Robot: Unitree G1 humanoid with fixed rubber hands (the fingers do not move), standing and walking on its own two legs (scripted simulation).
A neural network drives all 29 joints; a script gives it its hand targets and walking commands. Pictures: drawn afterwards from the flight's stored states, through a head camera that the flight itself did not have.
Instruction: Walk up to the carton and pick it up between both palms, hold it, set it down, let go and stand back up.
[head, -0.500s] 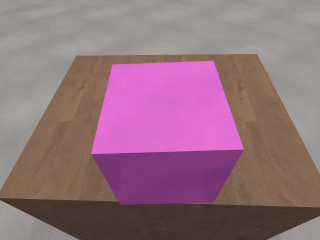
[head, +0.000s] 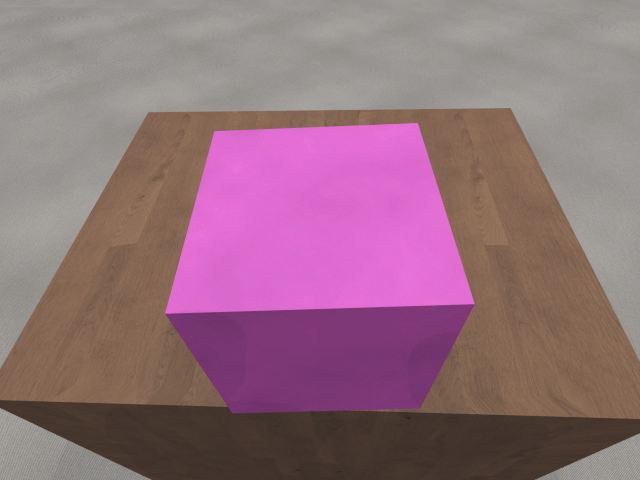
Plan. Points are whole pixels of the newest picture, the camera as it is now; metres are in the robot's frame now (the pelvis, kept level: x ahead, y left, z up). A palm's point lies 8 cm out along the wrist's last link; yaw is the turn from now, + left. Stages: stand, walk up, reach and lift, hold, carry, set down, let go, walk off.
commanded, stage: walk up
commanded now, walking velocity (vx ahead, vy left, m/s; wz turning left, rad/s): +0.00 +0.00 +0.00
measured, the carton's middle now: (320, 274) +0.35 +0.03 +0.05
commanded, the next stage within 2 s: none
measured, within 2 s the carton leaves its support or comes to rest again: neither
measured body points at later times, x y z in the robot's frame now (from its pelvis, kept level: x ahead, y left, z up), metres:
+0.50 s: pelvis -0.03 +0.01 -0.03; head +0.01 +0.04 +0.42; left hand -0.06 +0.24 -0.20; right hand -0.01 -0.22 -0.17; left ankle -0.04 +0.13 -0.75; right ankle -0.07 -0.07 -0.74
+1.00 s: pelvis -0.06 -0.06 +0.00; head -0.05 -0.11 +0.45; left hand -0.04 +0.16 -0.14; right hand -0.07 -0.28 -0.18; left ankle -0.07 +0.09 -0.70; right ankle -0.06 -0.17 -0.74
